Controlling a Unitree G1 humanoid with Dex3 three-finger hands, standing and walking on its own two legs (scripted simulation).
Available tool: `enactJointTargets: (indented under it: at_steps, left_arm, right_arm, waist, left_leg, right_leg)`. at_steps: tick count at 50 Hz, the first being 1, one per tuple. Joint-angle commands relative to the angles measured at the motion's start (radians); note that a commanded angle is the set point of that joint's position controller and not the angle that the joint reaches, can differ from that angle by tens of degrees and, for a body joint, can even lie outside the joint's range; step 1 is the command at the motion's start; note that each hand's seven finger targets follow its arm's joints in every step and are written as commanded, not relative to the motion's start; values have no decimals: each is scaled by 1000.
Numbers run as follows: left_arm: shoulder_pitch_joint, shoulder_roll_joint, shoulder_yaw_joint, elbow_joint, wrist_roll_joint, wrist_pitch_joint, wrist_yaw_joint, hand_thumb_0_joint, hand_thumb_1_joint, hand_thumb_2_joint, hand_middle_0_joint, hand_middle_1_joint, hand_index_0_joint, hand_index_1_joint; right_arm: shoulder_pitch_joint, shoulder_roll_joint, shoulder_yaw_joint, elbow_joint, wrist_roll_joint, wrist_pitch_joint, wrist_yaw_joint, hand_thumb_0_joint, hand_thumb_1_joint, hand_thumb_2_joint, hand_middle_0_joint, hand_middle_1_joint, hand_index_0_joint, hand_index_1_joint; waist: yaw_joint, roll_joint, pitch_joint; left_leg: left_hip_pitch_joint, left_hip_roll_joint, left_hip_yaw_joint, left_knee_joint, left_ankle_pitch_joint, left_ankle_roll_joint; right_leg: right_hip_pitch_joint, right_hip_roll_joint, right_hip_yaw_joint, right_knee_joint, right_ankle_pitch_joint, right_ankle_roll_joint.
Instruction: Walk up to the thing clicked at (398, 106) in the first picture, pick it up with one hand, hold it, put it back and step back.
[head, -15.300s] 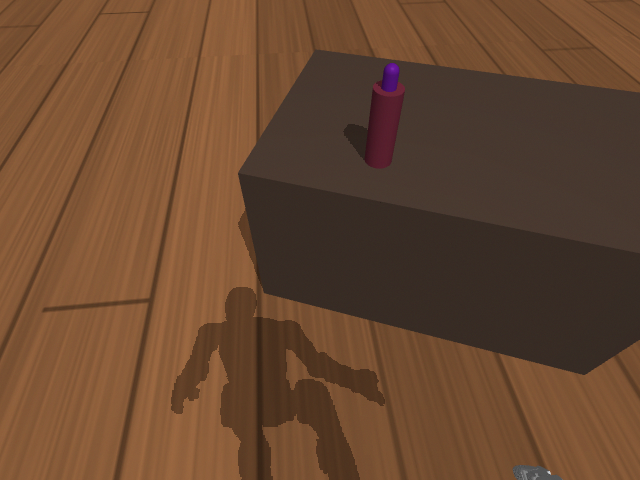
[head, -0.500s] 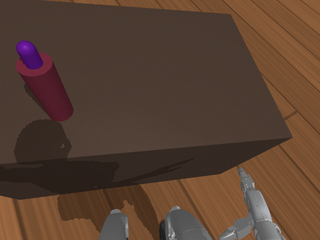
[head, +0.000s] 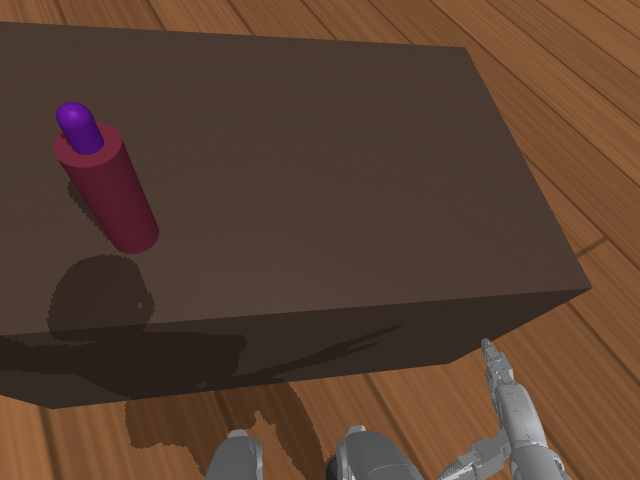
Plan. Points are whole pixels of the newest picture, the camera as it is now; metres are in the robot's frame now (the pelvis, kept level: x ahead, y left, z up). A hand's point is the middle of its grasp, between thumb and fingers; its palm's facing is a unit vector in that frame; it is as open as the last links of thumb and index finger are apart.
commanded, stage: go down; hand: left
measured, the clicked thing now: (109, 184) +0.48 +0.25 +0.02
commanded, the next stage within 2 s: none
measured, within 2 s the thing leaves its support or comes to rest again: neither
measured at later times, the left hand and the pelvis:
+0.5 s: hand out of the picture +0.37 +0.44 +0.11, palm faces +0.34 -0.94 +0.02, open 17.7 cm; pelvis +0.00 +0.01 +0.00, yaw -1 degrees
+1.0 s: hand out of the picture +0.37 +0.44 +0.11, palm faces +0.34 -0.94 +0.03, open 17.7 cm; pelvis -0.01 +0.00 +0.00, yaw +0 degrees
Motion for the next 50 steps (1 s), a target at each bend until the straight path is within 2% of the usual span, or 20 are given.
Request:
enactJointTargets:
  at_steps: [1,7,10,12,13,18,20,21,23,25,27,28,30,33,35,37,40,43,47,50]
  left_arm:
    - [-286,440,27,-168,-18,-74,-3,0,-611,0,-60,-45,-75,-39]
    - [-322,474,38,-172,-25,-85,-14,0,-611,0,-62,-47,-77,-40]
    - [-325,468,37,-188,-20,-83,-12,0,-611,0,-60,-46,-75,-40]
    - [-298,494,55,-190,-17,-75,-3,0,-611,0,-64,-52,-79,-45]
    - [-314,504,55,-223,-15,-76,-2,0,-611,3,-62,-49,-73,-46]
    - [-237,470,68,-233,-19,-59,12,0,-611,0,-68,-55,-82,-48]
    - [-225,440,55,-253,-22,-51,13,0,-611,0,-70,-52,-84,-45]
    - [-225,429,43,-257,-22,-48,10,0,-611,0,-66,-55,-79,-49]
    - [-176,423,53,-235,-22,-45,14,0,-611,0,-63,-53,-76,-46]
    - [-183,419,67,-233,-38,-53,3,0,-611,0,-61,-47,-76,-39]
    - [-229,389,38,-271,-45,-58,-5,0,-611,0,-58,-46,-72,-39]
    - [-225,397,46,-247,-44,-59,-6,0,-611,0,-59,-45,-72,-38]
    - [-227,362,16,-207,-37,-53,-8,0,-611,0,-57,-42,-72,-34]
    - [-263,395,23,-218,-36,-63,-7,0,-611,0,-56,-45,-71,-37]
    - [-303,450,47,-249,-30,-74,-2,0,-611,0,-56,-49,-74,-39]
    - [-312,417,21,-221,-27,-73,-4,0,-611,0,-57,-48,-77,-36]
    - [-319,438,35,-223,-28,-77,-7,0,-611,0,-58,-49,-77,-38]
    - [-298,430,23,-183,-28,-71,-20,0,-611,0,-62,-47,-79,-38]
    - [-310,490,55,-205,-21,-74,-8,0,-611,0,-65,-55,-83,-46]
    - [-304,499,62,-224,-16,-66,4,0,-611,0,-67,-53,-84,-44]
  right_arm:
    - [-1,-171,-89,-162,9,-51,-14,0,493,-59,50,50,50,50]
    - [9,-186,-93,-142,4,-50,-14,0,494,-58,50,50,50,50]
    - [21,-161,-67,-155,-1,-47,-11,0,498,-57,50,50,50,50]
    - [26,-207,-110,-152,0,-46,-16,0,492,-59,50,50,50,50]
    - [23,-193,-97,-147,0,-44,-14,0,489,-60,50,50,50,50]
    - [18,-199,-112,-164,3,-42,-19,0,483,-61,50,50,50,50]
    - [19,-184,-98,-167,6,-43,-18,0,482,-61,50,50,50,50]
    - [37,-200,-125,-127,7,-39,-21,0,480,-62,50,50,50,50]
    - [11,-175,-92,-157,11,-47,-17,0,489,-59,50,50,50,50]
    - [23,-176,-103,-133,10,-47,-20,0,485,-60,50,50,50,50]
    - [34,-157,-83,-107,12,-50,-15,0,487,-60,50,50,50,50]
    - [24,-151,-78,-126,12,-52,-19,0,486,-60,50,50,50,50]
    - [7,-178,-96,-138,10,-59,-23,0,492,-59,50,50,50,50]
    - [13,-180,-99,-107,7,-60,-25,0,495,-58,50,50,50,50]
    - [13,-191,-107,-121,5,-61,-22,0,491,-58,50,50,50,50]
    - [34,-188,-108,-104,3,-57,-23,0,493,-56,50,50,50,50]
    - [27,-177,-95,-124,4,-60,-20,0,494,-57,50,50,50,50]
    - [9,-165,-75,-115,3,-61,-17,0,489,-58,50,50,50,50]
    - [1,-178,-89,-131,1,-53,-21,0,491,-58,50,50,50,50]
    - [14,-174,-88,-146,3,-46,-22,0,484,-59,50,50,50,50]
  waist:
    - [15,234,-311]
    - [15,291,-351]
    - [23,310,-398]
    - [28,314,-400]
    - [37,331,-413]
    - [46,295,-401]
    - [48,298,-412]
    - [46,302,-371]
    - [63,269,-346]
    - [51,262,-339]
    - [50,282,-312]
    - [41,263,-323]
    - [25,238,-308]
    - [25,250,-286]
    - [31,284,-309]
    - [17,288,-297]
    - [14,281,-352]
    - [26,303,-349]
    - [37,291,-360]
    - [41,300,-389]
  left_leg:
    - [328,-6,-28,-136,387,-27]
    - [385,7,-52,-134,402,-43]
    - [418,12,-58,-123,468,-48]
    - [428,12,-59,-126,491,-50]
    - [430,11,-58,-124,497,-51]
    - [430,11,-54,-133,514,-49]
    - [452,14,-53,-137,544,-48]
    - [435,13,-52,-143,530,-48]
    - [412,14,-55,-157,516,-49]
    - [400,15,-54,-157,501,-48]
    - [414,18,-60,-172,485,-50]
    - [407,15,-52,-162,488,-44]
    - [416,23,-64,-170,501,-48]
    - [374,11,-48,-166,418,-39]
    - [389,12,-60,-176,380,-47]
    - [403,17,-65,-182,361,-50]
    - [421,11,-55,-152,439,-45]
    - [432,18,-68,-152,466,-52]
    - [365,-1,-41,-143,378,-38]
    - [388,-1,-40,-147,392,-39]
  right_leg:
    - [57,21,3,-86,233,-53]
    - [-9,25,-11,-69,192,-59]
    - [-8,25,-14,-66,220,-57]
    - [-7,25,-13,-65,226,-59]
    - [10,24,-12,-66,233,-59]
    - [43,28,-14,-75,255,-57]
    - [46,29,-15,-77,265,-58]
    - [34,30,-14,-78,254,-59]
    - [46,33,-18,-79,241,-60]
    - [53,34,-18,-80,243,-57]
    - [23,33,-16,-80,214,-59]
    - [37,32,-14,-89,230,-55]
    - [15,35,-18,-82,232,-56]
    - [25,28,-9,-90,208,-55]
    - [11,26,-12,-85,176,-57]
    - [-14,28,-16,-86,157,-58]
    - [11,25,-13,-86,215,-56]
    - [-22,27,-18,-77,199,-58]
    - [44,21,-2,-91,196,-56]
    - [53,21,-3,-94,200,-58]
